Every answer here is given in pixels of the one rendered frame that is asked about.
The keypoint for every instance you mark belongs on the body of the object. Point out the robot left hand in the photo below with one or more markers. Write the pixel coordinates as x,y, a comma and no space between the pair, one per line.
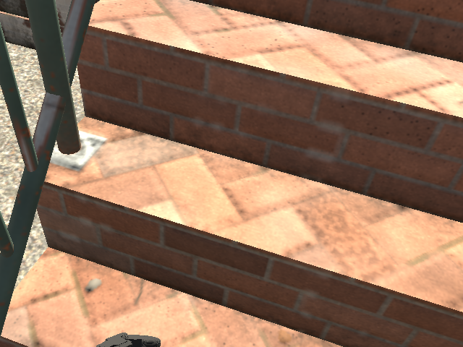
125,340

